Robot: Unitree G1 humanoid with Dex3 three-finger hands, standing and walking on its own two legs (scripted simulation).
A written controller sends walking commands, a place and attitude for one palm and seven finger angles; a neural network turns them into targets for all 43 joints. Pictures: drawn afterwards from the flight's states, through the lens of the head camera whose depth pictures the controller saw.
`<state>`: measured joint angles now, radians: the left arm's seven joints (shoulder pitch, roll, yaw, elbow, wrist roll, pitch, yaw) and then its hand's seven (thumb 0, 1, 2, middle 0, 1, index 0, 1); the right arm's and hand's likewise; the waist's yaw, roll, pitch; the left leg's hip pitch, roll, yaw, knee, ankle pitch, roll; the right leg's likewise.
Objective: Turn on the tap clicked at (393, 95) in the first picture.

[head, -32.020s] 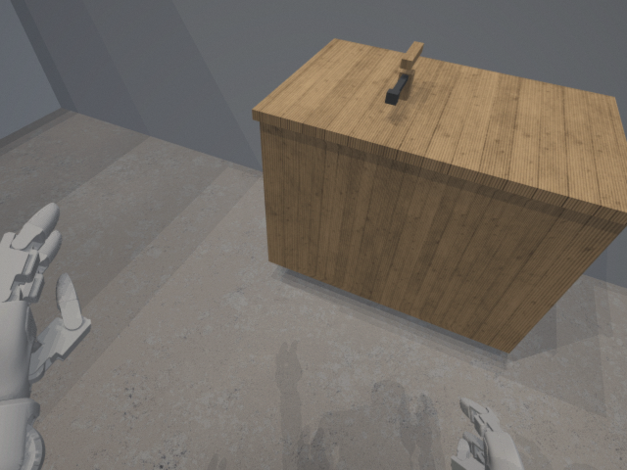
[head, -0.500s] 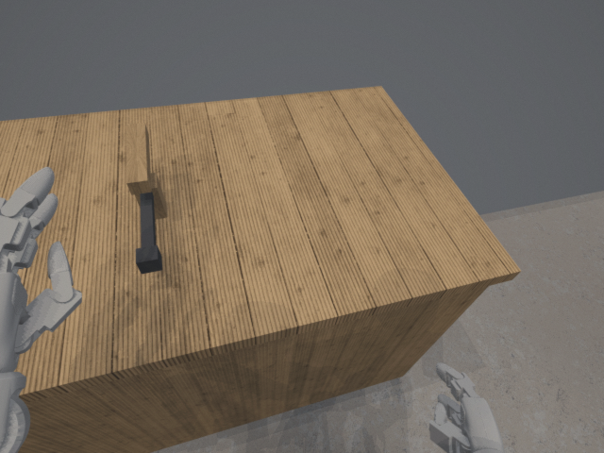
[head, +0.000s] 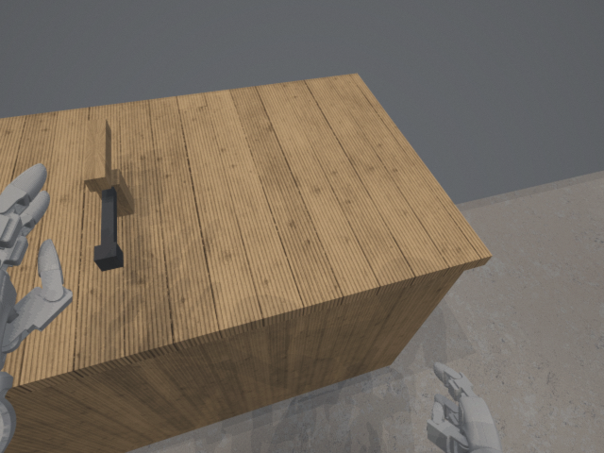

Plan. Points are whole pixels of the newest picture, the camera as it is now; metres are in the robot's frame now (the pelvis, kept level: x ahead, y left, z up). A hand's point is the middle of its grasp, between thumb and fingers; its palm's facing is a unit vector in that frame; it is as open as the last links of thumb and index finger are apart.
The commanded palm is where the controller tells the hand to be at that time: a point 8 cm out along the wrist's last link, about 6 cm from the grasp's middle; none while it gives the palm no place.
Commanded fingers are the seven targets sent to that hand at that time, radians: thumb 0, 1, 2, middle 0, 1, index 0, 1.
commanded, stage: shuffle to correct the standing spot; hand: left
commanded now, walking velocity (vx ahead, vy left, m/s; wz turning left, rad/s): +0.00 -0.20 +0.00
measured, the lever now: (109, 256) +0.34 +0.30 +0.03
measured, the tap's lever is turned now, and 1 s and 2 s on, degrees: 0 0 0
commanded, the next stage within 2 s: come to a stop and stand still in 0.18 s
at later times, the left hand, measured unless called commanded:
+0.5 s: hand (121, 295) +0.23 +0.20 +0.16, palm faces +0.34 -0.85 -0.40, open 7.4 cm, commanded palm +0.17 +0.24 +0.17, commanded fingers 0.00 0.90 0.90 -0.20 -0.30 -0.20 -0.30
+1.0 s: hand (3, 343) +0.18 +0.29 +0.14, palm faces +0.34 -0.86 -0.37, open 7.4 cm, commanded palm +0.13 +0.32 +0.17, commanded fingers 0.00 0.90 0.90 -0.20 -0.30 -0.20 -0.30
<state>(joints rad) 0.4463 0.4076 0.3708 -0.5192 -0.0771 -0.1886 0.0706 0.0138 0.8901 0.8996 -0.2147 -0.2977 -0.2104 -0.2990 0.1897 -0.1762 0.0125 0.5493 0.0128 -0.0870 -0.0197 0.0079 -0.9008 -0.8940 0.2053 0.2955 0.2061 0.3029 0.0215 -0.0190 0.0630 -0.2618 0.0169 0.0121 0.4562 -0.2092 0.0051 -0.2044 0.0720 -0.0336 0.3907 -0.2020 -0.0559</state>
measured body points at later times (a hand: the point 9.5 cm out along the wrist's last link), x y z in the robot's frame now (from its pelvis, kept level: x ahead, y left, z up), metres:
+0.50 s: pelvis +0.01 -0.04 +0.00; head +0.03 -0.04 +0.45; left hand +0.20 +0.24 +0.18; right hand +0.18 -0.28 -0.09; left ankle +0.02 +0.11 -0.74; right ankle +0.00 -0.08 -0.74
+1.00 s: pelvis -0.03 +0.04 +0.00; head -0.01 +0.07 +0.44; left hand +0.16 +0.33 +0.16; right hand +0.16 -0.18 -0.06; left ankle +0.02 +0.11 -0.74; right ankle +0.00 -0.08 -0.74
